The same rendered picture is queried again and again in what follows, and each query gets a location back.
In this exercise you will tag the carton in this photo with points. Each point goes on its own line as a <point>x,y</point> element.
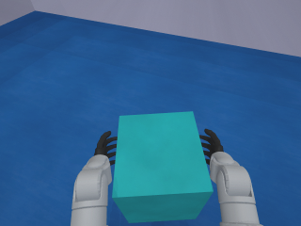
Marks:
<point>160,171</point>

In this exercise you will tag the left robot hand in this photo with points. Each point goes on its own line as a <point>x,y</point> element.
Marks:
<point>102,147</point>

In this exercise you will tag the right robot forearm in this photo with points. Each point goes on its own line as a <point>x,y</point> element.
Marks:
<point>234,190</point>

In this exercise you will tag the right robot hand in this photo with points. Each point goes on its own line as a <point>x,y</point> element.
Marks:
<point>214,146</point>

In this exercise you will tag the left robot forearm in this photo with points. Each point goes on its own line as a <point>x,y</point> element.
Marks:
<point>90,193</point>

